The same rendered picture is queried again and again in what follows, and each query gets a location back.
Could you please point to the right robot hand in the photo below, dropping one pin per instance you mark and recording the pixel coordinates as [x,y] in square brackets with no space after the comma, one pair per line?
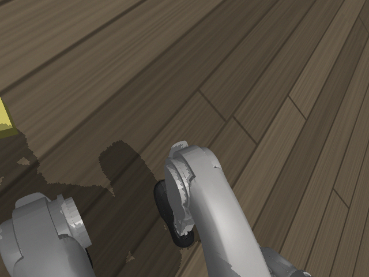
[278,265]

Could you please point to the carton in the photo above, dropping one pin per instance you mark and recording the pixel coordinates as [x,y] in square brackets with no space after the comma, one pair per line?
[7,126]

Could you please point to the right robot foot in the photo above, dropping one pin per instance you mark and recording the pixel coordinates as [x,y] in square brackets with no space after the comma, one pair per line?
[166,212]

